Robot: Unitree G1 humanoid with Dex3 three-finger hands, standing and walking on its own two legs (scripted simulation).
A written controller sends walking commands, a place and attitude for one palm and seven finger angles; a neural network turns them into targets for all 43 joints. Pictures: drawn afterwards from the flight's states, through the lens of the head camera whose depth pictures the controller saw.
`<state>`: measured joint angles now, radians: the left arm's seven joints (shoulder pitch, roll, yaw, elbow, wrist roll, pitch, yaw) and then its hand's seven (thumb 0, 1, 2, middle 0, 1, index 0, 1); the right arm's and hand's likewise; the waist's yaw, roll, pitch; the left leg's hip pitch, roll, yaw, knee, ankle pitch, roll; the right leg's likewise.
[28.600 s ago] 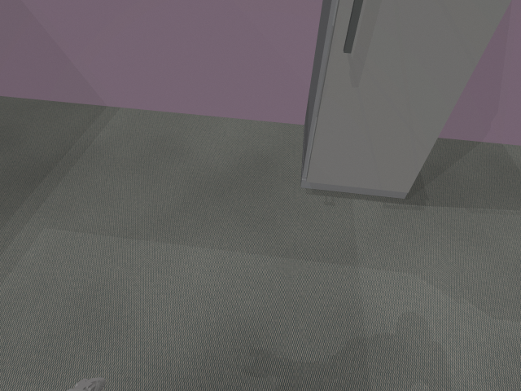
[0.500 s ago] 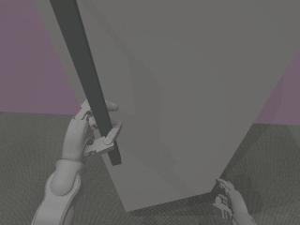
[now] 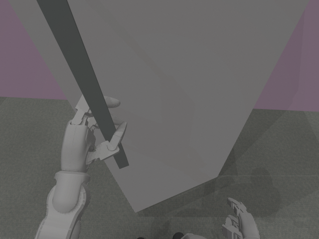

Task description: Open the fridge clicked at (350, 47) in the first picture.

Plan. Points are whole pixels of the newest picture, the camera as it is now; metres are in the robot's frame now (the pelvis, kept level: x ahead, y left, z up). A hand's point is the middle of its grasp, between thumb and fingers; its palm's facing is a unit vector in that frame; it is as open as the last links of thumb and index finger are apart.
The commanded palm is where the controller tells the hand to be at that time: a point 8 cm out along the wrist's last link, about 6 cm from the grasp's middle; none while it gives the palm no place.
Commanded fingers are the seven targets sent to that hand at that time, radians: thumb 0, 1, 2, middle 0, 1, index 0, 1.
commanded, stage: walk backward, drawing the door open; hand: left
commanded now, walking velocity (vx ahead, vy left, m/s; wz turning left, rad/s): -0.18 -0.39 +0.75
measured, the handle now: (96, 97) +0.32 +0.11 +0.24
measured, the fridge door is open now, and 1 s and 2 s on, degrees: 28 44 73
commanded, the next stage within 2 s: stop walking and hold the door back in 1.72 s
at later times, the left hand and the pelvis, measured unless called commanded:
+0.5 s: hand (136, 165) +0.22 +0.04 +0.17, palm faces +0.39 -0.90 -0.21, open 7.2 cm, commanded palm +0.18 +0.07 +0.17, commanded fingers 0.00 0.90 0.90 -0.45 -1.40 -0.45 -1.40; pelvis +0.00 -0.18 -0.01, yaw +22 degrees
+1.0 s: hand (167, 185) +0.19 -0.01 +0.17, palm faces +0.82 -0.51 -0.26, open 7.0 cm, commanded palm +0.14 -0.01 +0.17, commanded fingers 0.00 0.90 0.90 -0.45 -1.40 -0.45 -1.40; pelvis +0.11 -0.36 -0.01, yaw +45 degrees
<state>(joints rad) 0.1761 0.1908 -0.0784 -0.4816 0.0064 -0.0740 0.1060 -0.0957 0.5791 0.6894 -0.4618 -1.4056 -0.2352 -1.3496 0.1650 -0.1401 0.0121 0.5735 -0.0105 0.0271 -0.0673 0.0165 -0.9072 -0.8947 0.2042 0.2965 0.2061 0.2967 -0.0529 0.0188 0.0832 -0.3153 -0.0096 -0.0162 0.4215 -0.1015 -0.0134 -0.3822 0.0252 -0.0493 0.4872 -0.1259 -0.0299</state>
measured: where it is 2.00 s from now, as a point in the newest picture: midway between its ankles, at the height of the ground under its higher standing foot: (260, 234)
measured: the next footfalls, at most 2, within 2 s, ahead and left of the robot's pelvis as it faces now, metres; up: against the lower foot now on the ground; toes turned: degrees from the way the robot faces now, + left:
left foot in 0.22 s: -0.02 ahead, +0.07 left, +0.00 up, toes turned +12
right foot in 0.50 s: +0.11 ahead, -0.33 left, +0.00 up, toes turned +24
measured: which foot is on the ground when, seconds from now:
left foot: down 0.00-0.06, up 0.08-0.20, down 0.22-0.50, up 0.52-0.68, down 0.70-0.98, up 1.00-1.00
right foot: down 0.00-0.22, up 0.24-0.48, down 0.50-0.68, up 0.70-0.98, down 1.00-1.00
